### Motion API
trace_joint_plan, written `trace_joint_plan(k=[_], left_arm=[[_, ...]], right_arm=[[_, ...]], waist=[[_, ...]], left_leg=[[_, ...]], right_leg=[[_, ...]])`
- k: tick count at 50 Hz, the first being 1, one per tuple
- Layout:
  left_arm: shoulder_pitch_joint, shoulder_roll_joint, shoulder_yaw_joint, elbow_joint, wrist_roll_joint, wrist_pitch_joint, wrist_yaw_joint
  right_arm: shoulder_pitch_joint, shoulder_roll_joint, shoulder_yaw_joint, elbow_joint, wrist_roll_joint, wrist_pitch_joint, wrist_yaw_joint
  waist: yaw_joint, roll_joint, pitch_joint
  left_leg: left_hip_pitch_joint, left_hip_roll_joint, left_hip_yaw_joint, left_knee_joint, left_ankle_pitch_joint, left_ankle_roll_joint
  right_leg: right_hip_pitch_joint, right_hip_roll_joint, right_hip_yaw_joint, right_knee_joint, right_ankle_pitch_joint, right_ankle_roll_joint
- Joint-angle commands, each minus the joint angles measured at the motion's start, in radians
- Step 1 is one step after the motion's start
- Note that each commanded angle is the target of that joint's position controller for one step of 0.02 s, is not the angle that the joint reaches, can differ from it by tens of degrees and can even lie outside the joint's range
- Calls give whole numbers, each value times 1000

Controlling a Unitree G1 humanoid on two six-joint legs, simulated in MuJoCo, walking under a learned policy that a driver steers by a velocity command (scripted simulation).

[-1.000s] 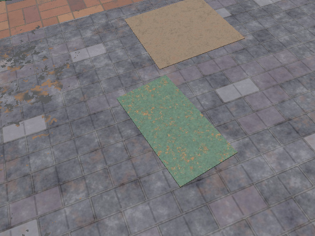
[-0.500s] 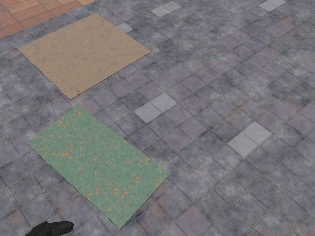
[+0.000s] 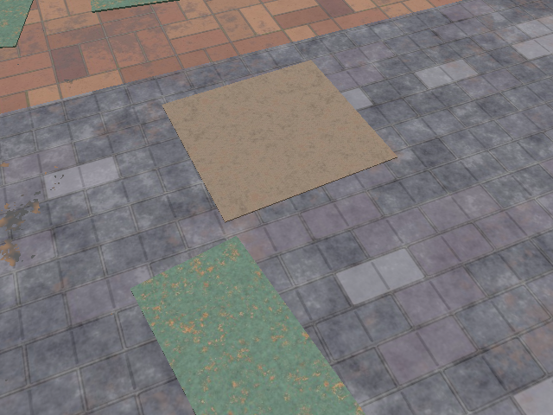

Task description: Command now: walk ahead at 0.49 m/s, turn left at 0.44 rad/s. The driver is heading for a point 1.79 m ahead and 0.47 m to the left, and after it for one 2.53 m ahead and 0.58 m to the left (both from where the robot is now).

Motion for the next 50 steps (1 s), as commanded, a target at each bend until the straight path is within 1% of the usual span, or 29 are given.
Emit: trace_joint_plan(k=[1, 3, 4, 5, 6, 7, 8, 9, 10, 11, 14, 19, 21, 24, 26, 27, 28, 29, 30, 31, 32, 33, 34, 37, 40, 42, 47, 49, 50], left_arm=[[0, 187, 48, -40, -9, 17, 15], [-10, 215, 53, -49, -7, 37, 28], [-23, 213, 48, -56, -9, 43, 35], [8, 168, 28, -80, 13, 32, 38], [86, 43, -13, -120, 21, -2, 17], [-17, 141, 5, -132, -12, -44, -3], [-103, 160, 7, -164, -43, -61, -12], [-129, 141, 1, -173, -30, -69, -7], [-139, 151, 9, -169, -2, -65, 1], [-119, 154, 14, -169, 6, -53, 1], [-97, 124, 10, -172, 18, -21, 4], [-276, 73, -13, -217, 17, -21, 2], [-333, 83, -11, -233, 4, -29, -5], [-353, 121, 5, -247, -6, -41, -16], [-294, 142, 19, -236, -11, -50, -21], [-213, 160, 33, -216, -7, -55, -18], [-85, 201, 47, -203, 13, -61, -13], [43, 284, 68, -175, 35, -53, -10], [91, 252, 66, -145, 10, -43, -22], [47, 175, 44, -154, -3, -38, -21], [-3, 145, 33, -160, 2, -28, -19], [-43, 129, 25, -157, 11, -23, -19], [-67, 107, 15, -153, 16, -24, -18], [-74, 106, 13, -128, 4, -30, -18], [-60, 154, 25, -104, -5, -27, -15], [-46, 172, 28, -89, -11, -20, -14], [35, 200, 31, -38, -28, 1, -16], [38, 213, 35, -25, -31, 12, -12], [24, 219, 35, -23, -32, 18, -10]], right_arm=[[-112, -78, -17, -126, 2, -16, 21], [23, -136, -48, -115, 3, -8, 20], [183, -189, -78, -82, 6, -6, 8], [327, -282, -107, -61, 6, 6, -15], [282, -330, -110, -86, 16, 1, -16], [311, -249, -86, -94, 5, -2, -14], [286, -204, -76, -91, -3, -7, -17], [224, -189, -70, -98, -2, -13, -17], [165, -154, -61, -111, -4, -16, -20], [132, -145, -55, -130, -16, -16, -25], [123, -160, -61, -135, -11, -18, -38], [178, -188, -70, -116, 2, -4, -60], [219, -193, -72, -103, 4, 3, -63], [248, -181, -70, -94, 9, 12, -66], [229, -177, -71, -102, 7, 18, -67], [216, -154, -64, -109, 4, 18, -66], [213, -96, -42, -122, -6, 13, -62], [334, -36, -23, -138, 8, 4, -65], [369, -81, -22, -136, 18, -2, -66], [301, -155, -41, -127, 22, 0, -64], [212, -165, -43, -143, 10, 4, -64], [154, -154, -42, -162, -5, 1, -62], [140, -139, -44, -167, -8, 0, -58], [160, -88, -31, -160, -4, 4, -48], [78, -56, -11, -180, -14, -5, -42], [18, -44, -3, -188, -11, -14, -35], [-101, -69, -9, -223, 4, -22, -19], [-91, -87, -17, -228, 3, -26, -15], [-36, -103, -27, -214, -1, -27, -16]], waist=[[-12, -94, 57], [-92, -141, -55], [-181, -124, -139], [-221, 12, -256], [-112, 235, -374], [-189, 101, -421], [-191, 50, -283], [-139, -59, -164], [-104, -69, -118], [-71, -39, -90], [-41, -22, -55], [-108, 21, -27], [-136, 37, -32], [-132, 58, -37], [-88, 90, -40], [-42, 90, -72], [18, 39, -184], [-1, -200, -332], [3, -351, -338], [21, -227, -201], [20, -146, -105], [4, -111, -39], [-21, -119, -11], [-55, -157, -12], [-38, -123, -5], [-16, -120, 0], [20, -127, 25], [-4, -135, 22], [-47, -132, -6]], left_leg=[[-12, -38, 61, -35, -125, 44], [187, -119, 120, -21, -228, 88], [430, -153, 111, -78, -179, 127], [757, 15, -158, -72, -144, 196], [1073, 252, -756, -215, -332, 410], [1101, 252, -810, -310, -402, 375], [999, 220, -654, -316, -358, 328], [823, 178, -538, -324, -243, 298], [699, 144, -457, -337, -143, 280], [603, 121, -420, -359, -69, 282], [464, 90, -338, -400, 41, 289], [362, -10, -223, -370, -37, 203], [379, 0, -260, -350, -104, 188], [475, 38, -361, -264, -176, 170], [504, 53, -418, -203, -174, 150], [489, 20, -403, -130, -141, 123], [429, -28, -334, 75, -164, 86], [118, -167, -188, 417, -405, 6], [-75, -150, -170, 603, -664, -16], [-139, -102, -191, 682, -587, -20], [-134, -69, -148, 684, -515, -22], [-117, -45, -134, 634, -462, -18], [-76, -17, -134, 580, -424, -14], [-5, 10, -85, 454, -386, -23], [10, 27, -51, 260, -266, -36], [62, 15, -28, 123, -165, -39], [124, -21, -4, -51, -110, -21], [172, -35, 6, -97, -156, 7], [266, -56, 27, -135, -155, 26]], right_leg=[[28, -322, 27, 76, 757, -113], [41, -307, -2, 311, 1100, -83], [-59, -271, -28, 531, 1079, -50], [-323, -221, -29, 854, 701, -9], [-752, 22, 108, 1225, -214, 60], [-861, -21, 308, 1275, -219, 30], [-907, -64, 295, 1237, -152, 8], [-886, -109, 282, 1129, -82, 3], [-826, -142, 277, 1036, -49, 9], [-761, -154, 278, 1007, -28, 17], [-716, -160, 248, 878, 11, 63], [-626, -92, 210, 498, 356, 98], [-585, -58, 211, 414, 412, 99], [-571, -45, 246, 328, 339, 75], [-498, -45, 247, 293, 261, 37], [-381, -50, 234, 255, 265, 7], [-173, -164, 324, 278, 246, -53], [187, -382, 707, 242, 74, -207], [233, -465, 1006, 131, -168, -259], [134, -429, 912, 104, -278, -224], [10, -384, 763, 100, -193, -192], [-105, -345, 665, 82, -77, -187], [-178, -309, 587, 59, 22, -180], [-251, -269, 461, 9, 183, -196], [-258, -266, 374, -22, 288, -208], [-267, -247, 314, -26, 311, -191], [-191, -283, 299, 6, 319, -163], [-149, -303, 300, 49, 382, -145], [-149, -290, 276, 115, 498, -127]])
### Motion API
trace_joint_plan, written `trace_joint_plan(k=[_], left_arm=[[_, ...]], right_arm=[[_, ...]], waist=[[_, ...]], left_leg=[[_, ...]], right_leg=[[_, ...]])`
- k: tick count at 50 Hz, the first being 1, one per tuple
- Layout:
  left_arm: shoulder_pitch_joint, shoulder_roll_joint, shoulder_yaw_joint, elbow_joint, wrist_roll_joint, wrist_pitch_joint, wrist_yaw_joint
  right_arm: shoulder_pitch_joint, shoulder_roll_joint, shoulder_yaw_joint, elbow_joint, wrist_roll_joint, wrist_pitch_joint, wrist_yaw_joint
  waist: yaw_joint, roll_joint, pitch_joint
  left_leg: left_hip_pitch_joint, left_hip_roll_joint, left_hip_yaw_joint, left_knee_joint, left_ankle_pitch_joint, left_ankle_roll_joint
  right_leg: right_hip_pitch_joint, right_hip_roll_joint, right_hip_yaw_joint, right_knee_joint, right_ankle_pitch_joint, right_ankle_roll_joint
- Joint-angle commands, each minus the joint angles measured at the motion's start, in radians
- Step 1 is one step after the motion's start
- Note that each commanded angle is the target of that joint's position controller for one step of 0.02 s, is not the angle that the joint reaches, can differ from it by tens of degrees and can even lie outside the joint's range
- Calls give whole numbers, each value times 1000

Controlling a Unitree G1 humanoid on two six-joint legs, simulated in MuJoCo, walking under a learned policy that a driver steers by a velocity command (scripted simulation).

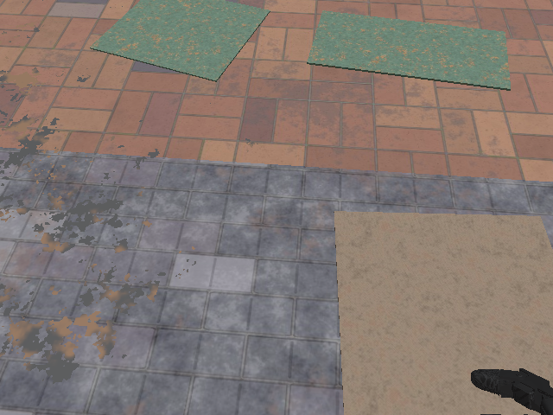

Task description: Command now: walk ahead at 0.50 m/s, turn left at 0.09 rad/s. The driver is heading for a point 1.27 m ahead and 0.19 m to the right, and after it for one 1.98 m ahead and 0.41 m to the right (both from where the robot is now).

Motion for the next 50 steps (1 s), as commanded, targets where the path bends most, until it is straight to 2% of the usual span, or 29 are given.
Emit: trace_joint_plan(k=[1, 2, 3, 4, 5, 6, 7, 8, 10, 12, 14, 17, 20, 22, 25, 26, 27, 28, 29, 30, 31, 32, 33, 34, 36, 38, 43, 47, 50], left_arm=[[-41, 173, 36, -46, -5, 1, 9], [-48, 133, 17, -59, 11, -2, 12], [27, 38, -16, -98, 27, -20, 10], [11, 75, -11, -90, 18, -39, 7], [-58, 144, 11, -109, -7, -47, 0], [-115, 140, 9, -120, -8, -48, 0], [-140, 129, 9, -122, 8, -44, 2], [-129, 121, 13, -117, 18, -34, 3], [-98, 82, 6, -103, 19, -14, 2], [-136, 69, 3, -116, 25, -4, 7], [-206, 54, -4, -135, 30, -5, 6], [-314, 32, -15, -158, 24, -17, -8], [-406, 36, -18, -188, 15, -24, -23], [-442, 48, -16, -207, 13, -28, -33], [-414, 74, -6, -209, 16, -33, -42], [-346, 94, 5, -193, 19, -34, -39], [-205, 136, 29, -150, 22, -34, -31], [-27, 208, 50, -117, 31, -30, -20], [25, 287, 67, -98, 31, -24, -21], [32, 186, 42, -101, 11, -22, -21], [-34, 151, 29, -109, 14, -22, -16], [-96, 133, 23, -118, 21, -21, -13], [-144, 108, 16, -122, 30, -21, -15], [-170, 84, 8, -126, 41, -25, -15], [-180, 85, 10, -117, 35, -35, -17], [-173, 110, 18, -100, 28, -42, -12], [-121, 140, 26, -65, 20, -32, 4], [-42, 160, 31, -22, 9, -17, 6], [-31, 172, 38, -1, 4, 0, 12]], right_arm=[[123, -144, -62, -31, -7, -16, -6], [285, -198, -85, 2, -15, -12, -16], [388, -310, -108, 13, -32, -3, -24], [417, -250, -92, 23, -17, -1, -20], [355, -204, -72, 23, -11, -4, -17], [293, -173, -62, 16, -11, -5, -16], [239, -147, -53, 16, -17, -6, -11], [202, -125, -46, 13, -24, -12, -8], [177, -124, -49, 22, -22, -24, -7], [189, -142, -56, 43, -20, -35, -11], [213, -154, -60, 64, -17, -35, -19], [255, -175, -64, 92, -11, -27, -29], [320, -196, -70, 130, -2, -18, -33], [344, -201, -73, 152, 2, -8, -35], [345, -214, -79, 172, 4, 8, -43], [327, -220, -79, 173, 4, 14, -45], [325, -201, -71, 172, 0, 19, -48], [335, -154, -48, 148, -22, 18, -53], [467, -35, -13, 129, -19, -4, -42], [407, -130, -31, 144, -2, -25, -37], [305, -179, -46, 114, 23, -37, -31], [244, -171, -43, 100, 18, -42, -34], [213, -163, -46, 94, 1, -40, -37], [230, -154, -49, 99, -5, -31, -37], [266, -113, -42, 111, -6, -10, -37], [225, -96, -36, 96, -14, 2, -41], [58, -67, -23, 61, -13, -9, -29], [-58, -72, -21, 27, -1, -19, -11], [-80, -94, -27, 9, -1, -26, 3]], waist=[[-153, -98, -74], [-228, -58, -190], [-220, 185, -325], [-236, 222, -379], [-224, 152, -230], [-200, 99, -143], [-171, 58, -77], [-135, 69, -48], [-100, 79, -40], [-95, 54, -18], [-112, 30, 2], [-151, 26, 27], [-188, 23, 48], [-191, 27, 58], [-157, 48, 32], [-114, 56, -11], [-48, 42, -105], [15, -47, -259], [-52, -317, -380], [0, -244, -384], [-4, -190, -228], [-28, -108, -147], [-57, -80, -82], [-92, -98, -67], [-124, -107, -59], [-128, -94, -22], [-76, -78, 23], [-31, -80, 47], [-46, -93, 50]], left_leg=[[301, -54, 53, -74, -11, 57], [553, 37, -42, -45, 2, 104], [904, 299, -476, -89, -116, 255], [920, 346, -718, -218, -241, 299], [812, 316, -596, -235, -290, 259], [683, 271, -471, -252, -243, 233], [562, 231, -390, -284, -164, 221], [471, 200, -329, -316, -87, 210], [382, 177, -258, -366, 9, 219], [360, 170, -196, -394, 87, 227], [370, 157, -145, -404, 124, 216], [373, 132, -80, -410, 107, 184], [431, 159, -82, -396, 69, 178], [504, 190, -93, -363, 90, 168], [588, 214, -99, -279, 242, 140], [591, 193, -78, -193, 403, 123], [548, 142, -37, -23, 502, 96], [360, 86, 7, 271, 282, 58], [-60, -105, 9, 631, -381, -17], [-184, -77, -122, 749, -507, -13], [-255, -25, -106, 766, -433, -2], [-234, 24, -75, 723, -344, 1], [-199, 53, -65, 659, -288, -4], [-134, 78, -74, 622, -249, -7], [-73, 88, -64, 565, -228, -21], [-97, 96, -53, 483, -169, -42], [-81, 71, -21, 165, 114, -50], [-70, 41, -8, 33, 153, -38], [-67, 28, -12, -22, 58, -2]], right_leg=[[-71, -203, 89, 146, 643, -135], [-202, -157, 42, 377, 562, -96], [-590, -11, -18, 778, 149, -17], [-733, 15, 114, 932, -236, -18], [-819, -45, 126, 991, -183, -29], [-811, -87, 99, 960, -95, -35], [-778, -113, 90, 902, -30, -30], [-716, -139, 98, 853, 19, -25], [-644, -143, 90, 810, 72, -6], [-666, -145, 87, 735, 145, 12], [-684, -144, 85, 606, 256, 20], [-638, -113, 62, 405, 410, 14], [-621, -88, 52, 302, 445, 1], [-641, -80, 60, 256, 400, -21], [-574, -53, 40, 215, 285, -61], [-465, -22, 8, 193, 267, -82], [-259, -3, -11, 186, 286, -112], [47, -162, 161, 234, 348, -175], [390, -385, 651, 135, 132, -348], [396, -383, 765, 37, -25, -342], [278, -351, 617, 17, -15, -296], [141, -313, 506, 1, 71, -270], [17, -281, 429, -26, 175, -262], [-64, -254, 375, -54, 245, -254], [-142, -239, 312, -105, 306, -268], [-183, -234, 252, -147, 348, -277], [-172, -180, 120, -173, 363, -227], [-84, -215, 120, -144, 329, -216], [12, -260, 138, -84, 383, -194]])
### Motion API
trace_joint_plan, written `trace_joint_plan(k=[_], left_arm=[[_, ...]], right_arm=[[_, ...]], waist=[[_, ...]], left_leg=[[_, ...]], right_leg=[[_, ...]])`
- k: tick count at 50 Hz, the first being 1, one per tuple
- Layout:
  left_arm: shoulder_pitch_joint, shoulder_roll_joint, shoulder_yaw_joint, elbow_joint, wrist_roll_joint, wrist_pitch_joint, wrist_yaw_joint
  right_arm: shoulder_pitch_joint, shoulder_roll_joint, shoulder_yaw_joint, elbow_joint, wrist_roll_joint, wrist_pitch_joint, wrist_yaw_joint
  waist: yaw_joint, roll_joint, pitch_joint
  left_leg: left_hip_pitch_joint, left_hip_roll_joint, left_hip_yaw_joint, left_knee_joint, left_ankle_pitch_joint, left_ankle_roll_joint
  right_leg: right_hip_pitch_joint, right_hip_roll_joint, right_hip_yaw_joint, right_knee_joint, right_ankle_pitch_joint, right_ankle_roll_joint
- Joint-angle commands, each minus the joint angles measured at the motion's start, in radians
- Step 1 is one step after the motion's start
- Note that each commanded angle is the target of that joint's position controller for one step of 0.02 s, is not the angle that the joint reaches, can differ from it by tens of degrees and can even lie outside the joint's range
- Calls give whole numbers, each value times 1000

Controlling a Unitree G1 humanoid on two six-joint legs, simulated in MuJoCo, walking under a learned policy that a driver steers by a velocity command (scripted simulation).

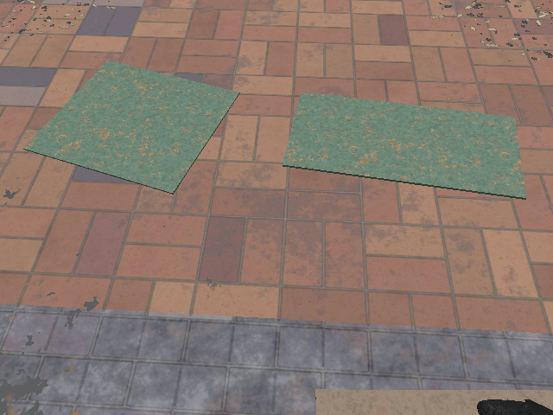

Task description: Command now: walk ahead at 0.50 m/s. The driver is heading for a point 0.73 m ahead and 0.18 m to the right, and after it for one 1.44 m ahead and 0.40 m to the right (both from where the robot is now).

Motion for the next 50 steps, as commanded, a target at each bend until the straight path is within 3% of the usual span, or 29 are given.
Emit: trace_joint_plan(k=[1, 2, 3, 4, 5, 6, 7, 8, 9, 10, 12, 14, 20, 26, 29, 30, 31, 32, 33, 34, 35, 36, 37, 38, 41, 43, 46, 48, 50], left_arm=[[8, 187, 47, -24, -6, 7, 11], [-11, 193, 48, -25, -7, 12, 13], [-18, 176, 42, -26, -4, 17, 15], [-14, 129, 21, -45, 14, 17, 18], [106, 18, -15, -67, 22, -4, 9], [63, 75, -3, -53, 6, -25, 4], [-29, 150, 18, -83, -22, -38, -2], [-94, 145, 16, -100, -23, -41, 0], [-118, 135, 17, -105, -7, -38, 2], [-101, 126, 22, -99, 2, -29, 4], [-65, 87, 17, -82, 6, -8, 6], [-100, 74, 14, -94, 13, 4, 11], [-261, 41, 2, -132, 2, -1, -8], [-391, 39, -2, -206, -3, -2, -40], [-342, 72, 15, -222, 2, 0, -55], [-248, 102, 34, -205, 3, 3, -54], [-90, 154, 65, -165, 0, 5, -46], [71, 247, 95, -140, -1, 15, -25], [49, 294, 96, -146, -11, 8, -28], [70, 199, 72, -156, -9, 6, -27], [26, 167, 63, -160, -1, 0, -23], [-33, 155, 59, -173, 1, -2, -20], [-89, 130, 51, -189, 5, -1, -18], [-119, 113, 44, -206, 18, -1, -14], [-122, 130, 50, -213, 10, -3, 0], [-96, 157, 58, -207, 5, -2, 13], [-53, 163, 62, -195, -1, 9, 24], [-13, 166, 64, -181, -5, 14, 26], [8, 158, 65, -169, -8, 26, 31]], right_arm=[[-65, -104, -28, -84, 1, -22, 11], [-4, -122, -38, -69, -1, -24, 10], [126, -158, -60, -27, -6, -23, 4], [300, -220, -83, 11, -13, -20, -6], [380, -324, -106, 30, -18, -12, -9], [404, -234, -84, 34, -5, -9, -7], [327, -193, -67, 24, -6, -12, -7], [257, -167, -58, 12, -11, -11, -9], [204, -140, -49, 9, -17, -13, -6], [171, -117, -42, 6, -25, -20, -5], [156, -117, -44, 14, -22, -30, -3], [172, -139, -50, 34, -17, -38, -7], [226, -168, -57, 86, -22, -36, -28], [290, -179, -65, 144, -10, -7, -35], [258, -212, -76, 137, -4, 16, -49], [246, -221, -79, 132, -5, 27, -56], [239, -212, -74, 121, -6, 34, -65], [259, -172, -54, 92, -31, 25, -70], [353, -40, -11, 60, -46, -9, -45], [241, -139, -31, 58, -8, -47, -27], [153, -170, -39, 26, 22, -70, -19], [126, -158, -36, 22, 12, -80, -24], [118, -163, -44, 25, -12, -79, -30], [133, -163, -49, 24, -20, -68, -30], [143, -127, -46, 13, -30, -37, -34], [68, -107, -38, -14, -33, -32, -36], [-44, -78, -27, -45, -27, -39, -27], [-96, -86, -28, -65, -14, -44, -20], [-110, -114, -38, -79, -18, -50, -15]], waist=[[-40, -113, 33], [-81, -119, -2], [-145, -103, -84], [-212, -39, -225], [-171, 213, -358], [-208, 204, -398], [-201, 132, -234], [-176, 65, -145], [-147, 34, -74], [-112, 55, -56], [-81, 59, -47], [-77, 37, -19], [-137, 15, 28], [-179, 2, 70], [-129, 42, 14], [-74, 53, -49], [5, 28, -134], [52, -114, -252], [-54, -313, -352], [23, -194, -357], [24, -153, -219], [-13, -56, -145], [-49, -33, -90], [-83, -58, -78], [-110, -76, -48], [-90, -79, -19], [-44, -102, -10], [-21, -111, -9], [-25, -122, -6]], left_leg=[[32, -18, 11, -45, -78, 36], [127, -44, 37, -68, -96, 55], [314, -72, 65, -86, -91, 82], [599, 37, -48, -43, -59, 134], [978, 280, -498, -100, -218, 299], [990, 307, -705, -241, -400, 317], [868, 276, -579, -266, -444, 269], [731, 236, -460, -283, -388, 242], [603, 202, -378, -317, -301, 236], [521, 172, -319, -344, -225, 223], [444, 145, -243, -392, -138, 229], [423, 142, -186, -423, -64, 242], [467, 112, 15, -461, -7, 184], [679, 182, 87, -398, 80, 157], [741, 190, 133, -233, 498, 122], [729, 176, 159, -94, 654, 104], [638, 134, 193, 117, 657, 70], [370, 82, 204, 447, 310, 28], [-56, -139, 74, 738, -585, -25], [-168, -95, -82, 811, -588, -3], [-223, -53, -70, 785, -493, 18], [-186, -12, -63, 707, -415, 22], [-128, 13, -59, 625, -373, 10], [-62, 28, -66, 591, -346, 0], [-19, 26, -40, 462, -300, -49], [-21, 8, -27, 315, -175, -74], [71, -45, -16, 80, 36, -79], [113, -69, -23, 10, 92, -75], [120, -89, -43, -58, 65, -58]], right_leg=[[18, -312, 145, 6, 391, -146], [21, -297, 127, 79, 524, -130], [-9, -249, 87, 234, 648, -106], [-163, -196, 43, 495, 514, -69], [-581, -23, 4, 883, 13, 9], [-722, -13, 137, 1022, -289, 8], [-803, -72, 145, 1063, -231, -10], [-791, -123, 115, 1028, -142, -17], [-758, -153, 106, 963, -78, -12], [-691, -183, 117, 912, -28, -8], [-626, -190, 107, 863, 14, 8], [-657, -194, 101, 788, 81, 28], [-660, -160, 79, 473, 388, 31], [-723, -126, 55, 343, 318, -16], [-610, -62, -25, 341, 164, -63], [-481, -21, -55, 335, 139, -86], [-250, 12, -49, 287, 186, -122], [73, -166, 229, 292, 221, -198], [380, -372, 778, 166, 16, -382], [394, -366, 802, 84, -56, -352], [282, -335, 656, 69, 22, -311], [138, -294, 553, 59, 121, -285], [10, -263, 476, 40, 224, -272], [-73, -240, 442, 16, 290, -272], [-201, -209, 365, -26, 381, -282], [-250, -176, 315, -34, 385, -259], [-297, -122, 271, -14, 297, -204], [-287, -135, 307, 1, 240, -190], [-221, -142, 349, 85, 305, -166]])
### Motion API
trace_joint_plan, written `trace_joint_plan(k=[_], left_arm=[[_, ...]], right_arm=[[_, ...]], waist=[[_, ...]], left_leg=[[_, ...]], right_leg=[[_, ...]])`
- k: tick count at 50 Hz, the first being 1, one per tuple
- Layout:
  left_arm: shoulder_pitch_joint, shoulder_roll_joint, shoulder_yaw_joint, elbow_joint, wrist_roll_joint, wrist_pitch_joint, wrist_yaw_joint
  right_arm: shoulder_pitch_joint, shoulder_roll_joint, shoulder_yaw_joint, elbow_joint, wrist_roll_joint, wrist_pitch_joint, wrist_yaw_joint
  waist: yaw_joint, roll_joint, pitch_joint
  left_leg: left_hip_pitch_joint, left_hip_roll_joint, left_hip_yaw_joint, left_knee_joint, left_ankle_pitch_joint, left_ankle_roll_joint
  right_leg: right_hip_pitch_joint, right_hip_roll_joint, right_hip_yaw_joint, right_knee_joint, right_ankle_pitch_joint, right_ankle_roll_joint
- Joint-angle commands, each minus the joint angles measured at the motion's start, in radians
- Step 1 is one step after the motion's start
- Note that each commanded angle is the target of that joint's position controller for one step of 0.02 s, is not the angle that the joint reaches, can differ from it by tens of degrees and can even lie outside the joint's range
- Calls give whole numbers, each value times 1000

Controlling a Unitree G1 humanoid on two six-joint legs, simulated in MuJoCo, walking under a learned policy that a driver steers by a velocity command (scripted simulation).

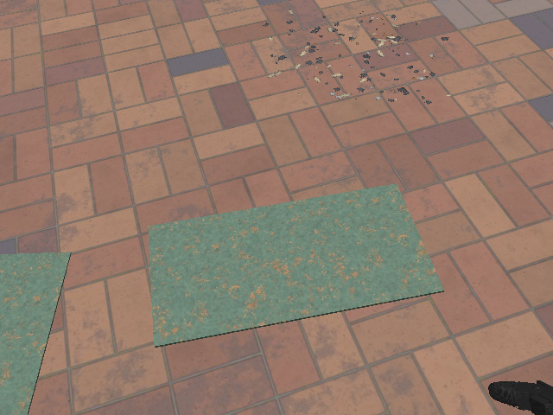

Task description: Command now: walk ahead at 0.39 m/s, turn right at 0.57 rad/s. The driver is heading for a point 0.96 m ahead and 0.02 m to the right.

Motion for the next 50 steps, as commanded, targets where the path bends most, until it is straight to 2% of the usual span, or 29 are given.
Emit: trace_joint_plan(k=[1, 3, 4, 5, 6, 7, 8, 9, 10, 11, 12, 14, 16, 17, 20, 21, 22, 23, 24, 25, 26, 27, 28, 31, 36, 50], left_arm=[[29, 161, 47, -43, -3, 7, 15], [-2, 154, 48, -61, 2, 20, 24], [-33, 133, 41, -80, 2, 22, 24], [-39, 80, 22, -112, 17, 19, 23], [183, 9, 2, -102, 12, 14, 19], [236, 119, 14, -83, 0, 15, 16], [121, 172, 31, -83, -7, 28, 19], [34, 178, 34, -96, -1, 43, 27], [-9, 169, 35, -107, 8, 58, 32], [-5, 140, 31, -112, 7, 70, 31], [9, 105, 23, -110, 8, 76, 31], [20, 59, 7, -107, 17, 75, 32], [-4, 50, -1, -108, 25, 71, 28], [-18, 57, -2, -109, 24, 73, 25], [-52, 75, 2, -109, 24, 83, 14], [-53, 70, 2, -105, 29, 84, 10], [-73, 75, 2, -112, 40, 83, 10], [-87, 108, 4, -131, 51, 81, 15], [-139, 180, 16, -147, 49, 84, 22], [-158, 113, 1, -132, 49, 78, 15], [-183, 73, -10, -138, 54, 69, 8], [-187, 70, -12, -133, 58, 62, 4], [-183, 79, -11, -132, 55, 53, 3], [-144, 81, -10, -114, 41, 41, 8], [-145, 69, -11, -106, 38, 42, 11], [-129, 57, -6, -7, 33, 36, 15]], right_arm=[[-69, -105, -30, -87, 0, -23, 8], [1, -128, -43, -70, -4, -31, 8], [73, -142, -50, -56, -15, -36, 3], [186, -199, -62, -51, -36, -37, -5], [237, -237, -65, -42, -46, -18, -6], [248, -200, -65, -37, -6, 0, 1], [194, -128, -45, -63, -5, 12, -4], [136, -94, -30, -65, -13, 26, -5], [96, -75, -19, -63, -15, 36, -4], [68, -75, -15, -55, -21, 41, -3], [54, -81, -17, -45, -26, 41, -1], [32, -89, -21, -29, -24, 39, 1], [26, -106, -27, -14, -12, 43, -1], [32, -115, -29, -5, -6, 48, -1], [31, -123, -25, 13, 6, 66, 0], [24, -113, -19, 18, 11, 70, 2], [47, -84, -7, 33, 11, 70, 5], [78, -50, 8, 45, -2, 66, 10], [148, -41, 9, 51, -20, 61, 15], [138, -28, 14, 60, -24, 63, 10], [104, -54, 10, 63, -23, 68, 6], [95, -65, 6, 71, -21, 73, 1], [102, -77, 3, 81, -20, 76, -4], [117, -76, 4, 105, -14, 72, -4], [113, -72, 4, 146, -6, 74, -8], [103, -83, -2, 255, 1, 100, -34]], waist=[[-17, -130, -35], [-59, -156, -72], [-104, -145, -115], [-145, -52, -256], [-66, 235, -417], [-73, 234, -470], [-107, 133, -335], [-108, 62, -241], [-97, 50, -171], [-65, 70, -130], [-49, 91, -112], [-35, 106, -132], [-43, 108, -177], [-51, 109, -189], [-52, 91, -161], [-40, 85, -138], [-40, 69, -114], [-52, 8, -110], [-129, -141, -89], [-123, -200, -100], [-110, -174, -52], [-104, -163, -27], [-101, -153, -17], [-93, -99, -37], [-88, -56, -64], [-98, -45, -52]], left_leg=[[162, -71, 29, -84, 11, 19], [241, -77, 32, -115, -25, 53], [362, -52, 41, -166, 64, 81], [621, 113, -83, -101, 313, 145], [953, 396, -422, -54, 569, 347], [939, 427, -576, -99, 314, 380], [829, 350, -436, -133, 191, 335], [700, 290, -312, -154, 152, 298], [582, 244, -237, -176, 160, 288], [475, 211, -178, -207, 159, 278], [400, 177, -119, -235, 176, 273], [363, 162, -51, -244, 290, 292], [373, 172, -27, -239, 333, 302], [384, 179, -28, -240, 296, 304], [350, 170, -33, -244, -17, 281], [312, 151, -28, -237, -144, 256], [272, 124, -24, -230, -262, 208], [226, 86, 0, -191, -362, 141], [218, -12, 93, -132, -445, 80], [361, -25, 124, -123, -368, 48], [390, -25, 121, -119, -312, 37], [389, -22, 121, -119, -288, 40], [384, -16, 115, -119, -273, 46], [380, -6, 104, -128, -227, 57], [406, -1, 104, -116, -162, 52], [460, 4, 101, -120, -128, 51]], right_leg=[[-52, -213, 189, 18, 324, -100], [-12, -205, 231, 133, 401, -65], [-34, -155, 208, 237, 425, -27], [-150, -91, 149, 479, 241, 20], [-433, 48, 49, 803, -472, 87], [-514, -33, 58, 954, -445, 107], [-563, -64, 38, 1001, -363, 130], [-561, -91, -2, 974, -302, 141], [-536, -112, -13, 934, -273, 148], [-469, -132, -20, 868, -256, 146], [-399, -132, -47, 786, -237, 145], [-302, -132, -82, 621, -203, 148], [-219, -143, -94, 481, -108, 142], [-193, -144, -100, 432, -70, 139], [-97, -133, -123, 262, 29, 111], [-41, -123, -136, 172, 88, 93], [7, -133, -116, 95, 122, 70], [62, -218, -16, 48, 207, 35], [8, -301, 73, 45, 191, -18], [-142, -287, 67, 4, -32, -35], [-193, -240, 39, -7, -126, -8], [-206, -215, 17, 1, -115, 18], [-198, -203, 2, 16, -62, 33], [-137, -193, -16, 70, 93, 39], [-99, -180, -34, 102, 214, 34], [-87, -158, -65, 82, 268, 43]])
Next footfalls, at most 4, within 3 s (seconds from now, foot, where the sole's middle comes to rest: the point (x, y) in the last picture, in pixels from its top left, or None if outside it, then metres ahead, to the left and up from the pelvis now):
0.10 left None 0.25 0.14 -0.78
0.46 right None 0.20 -0.11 -0.78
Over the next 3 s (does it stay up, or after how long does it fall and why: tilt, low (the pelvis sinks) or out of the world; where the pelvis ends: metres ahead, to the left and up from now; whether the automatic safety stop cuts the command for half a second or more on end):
stays up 0.22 0.01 -0.01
